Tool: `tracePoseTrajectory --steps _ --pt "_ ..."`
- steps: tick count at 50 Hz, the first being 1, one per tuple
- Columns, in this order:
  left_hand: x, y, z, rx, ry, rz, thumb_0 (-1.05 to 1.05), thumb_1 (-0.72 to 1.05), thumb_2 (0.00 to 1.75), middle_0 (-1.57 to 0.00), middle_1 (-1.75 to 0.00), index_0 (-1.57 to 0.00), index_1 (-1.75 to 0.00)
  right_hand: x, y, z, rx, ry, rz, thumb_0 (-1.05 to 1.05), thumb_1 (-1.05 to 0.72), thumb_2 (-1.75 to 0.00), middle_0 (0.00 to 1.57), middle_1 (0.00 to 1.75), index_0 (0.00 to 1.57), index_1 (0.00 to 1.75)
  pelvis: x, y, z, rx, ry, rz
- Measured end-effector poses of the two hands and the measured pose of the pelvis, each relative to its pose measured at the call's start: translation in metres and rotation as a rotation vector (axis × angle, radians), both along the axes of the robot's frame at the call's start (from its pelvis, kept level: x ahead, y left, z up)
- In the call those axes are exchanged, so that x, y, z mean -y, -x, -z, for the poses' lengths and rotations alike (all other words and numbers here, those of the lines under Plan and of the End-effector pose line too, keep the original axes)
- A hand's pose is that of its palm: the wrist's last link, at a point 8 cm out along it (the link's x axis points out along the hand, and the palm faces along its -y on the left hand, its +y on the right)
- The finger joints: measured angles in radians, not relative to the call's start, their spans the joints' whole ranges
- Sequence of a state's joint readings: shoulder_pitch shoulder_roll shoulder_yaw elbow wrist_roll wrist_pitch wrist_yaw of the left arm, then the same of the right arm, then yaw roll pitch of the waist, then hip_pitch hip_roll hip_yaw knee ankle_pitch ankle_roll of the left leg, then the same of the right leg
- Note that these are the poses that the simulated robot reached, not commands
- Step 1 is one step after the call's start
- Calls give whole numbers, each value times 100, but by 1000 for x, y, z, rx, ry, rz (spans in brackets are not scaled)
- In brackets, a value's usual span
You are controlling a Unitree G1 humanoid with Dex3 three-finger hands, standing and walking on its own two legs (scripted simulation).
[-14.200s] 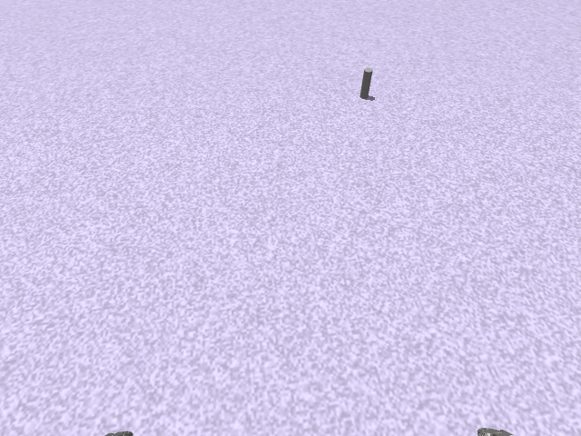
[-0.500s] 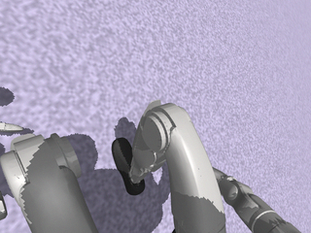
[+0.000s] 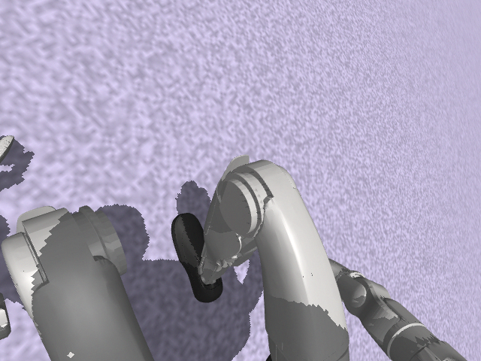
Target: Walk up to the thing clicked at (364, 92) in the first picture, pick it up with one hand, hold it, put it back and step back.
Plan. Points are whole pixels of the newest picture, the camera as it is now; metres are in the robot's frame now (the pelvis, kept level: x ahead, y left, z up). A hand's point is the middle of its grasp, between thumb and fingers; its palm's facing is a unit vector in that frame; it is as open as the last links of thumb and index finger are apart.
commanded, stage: close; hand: left
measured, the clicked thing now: out of the picture +0.45 +0.24 -0.20
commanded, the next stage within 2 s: settle in 0.20 s
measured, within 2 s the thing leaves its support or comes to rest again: leaves its support in 0.66 s
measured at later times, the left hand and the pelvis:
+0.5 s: hand out of the picture +0.44 +0.22 -0.19, palm faces +0.21 -0.98 -0.01, open 6.5 cm; pelvis +0.00 +0.00 +0.00, yaw +0 degrees
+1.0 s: hand out of the picture +0.43 +0.26 -0.09, palm faces +0.18 -0.98 -0.06, open 6.5 cm; pelvis +0.01 -0.01 +0.02, yaw +3 degrees
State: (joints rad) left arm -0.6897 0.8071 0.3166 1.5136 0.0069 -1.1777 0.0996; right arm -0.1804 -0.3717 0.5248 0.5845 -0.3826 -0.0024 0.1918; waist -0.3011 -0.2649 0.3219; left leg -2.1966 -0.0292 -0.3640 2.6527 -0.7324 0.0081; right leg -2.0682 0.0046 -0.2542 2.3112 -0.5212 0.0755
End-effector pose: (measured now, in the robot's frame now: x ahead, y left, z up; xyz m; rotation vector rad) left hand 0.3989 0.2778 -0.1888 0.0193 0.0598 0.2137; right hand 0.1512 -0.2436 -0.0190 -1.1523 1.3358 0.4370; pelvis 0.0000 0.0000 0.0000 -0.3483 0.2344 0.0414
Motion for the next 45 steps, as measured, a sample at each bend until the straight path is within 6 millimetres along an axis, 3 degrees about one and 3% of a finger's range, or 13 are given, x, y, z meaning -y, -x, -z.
tracePoseTrajectory --steps 4,16,22,31,37,45 --pt "1 -1 -2 2 -2 8 0 31 68 -60 -63 -59 -64 0 1 0 -4 -7 3 0 -87 -90 20 30 21 29 0 0 -1 -4 -1 -1" --pt "1 -9 -3 -1 6 3 -1 16 86 -82 -98 -91 -101 -1 1 -2 -10 -7 7 0 -87 -90 20 30 21 29 0 -1 -3 -14 0 0" --pt "5 -12 -2 2 14 6 2 9 100 -85 -107 -91 -108 0 2 -4 -11 -1 13 0 -88 -90 20 30 21 29 0 -2 -4 -17 5 2" --pt "2 -10 -5 2 7 15 2 5 106 -87 -108 -92 -110 3 4 -1 -19 -6 39 0 -89 -90 20 30 21 29 1 -3 -6 -27 -4 -3" --pt "-7 -5 -26 23 -14 5 3 5 107 -87 -108 -92 -110 3 2 2 -6 -36 75 0 -89 -90 20 30 21 29 4 -4 -10 -54 -20 -14" --pt "-23 -3 -72 49 -41 11 3 4 108 -88 -107 -93 -110 2 -9 3 69 -108 138 0 -88 -90 20 30 21 30 6 -4 -18 -100 -42 -30"
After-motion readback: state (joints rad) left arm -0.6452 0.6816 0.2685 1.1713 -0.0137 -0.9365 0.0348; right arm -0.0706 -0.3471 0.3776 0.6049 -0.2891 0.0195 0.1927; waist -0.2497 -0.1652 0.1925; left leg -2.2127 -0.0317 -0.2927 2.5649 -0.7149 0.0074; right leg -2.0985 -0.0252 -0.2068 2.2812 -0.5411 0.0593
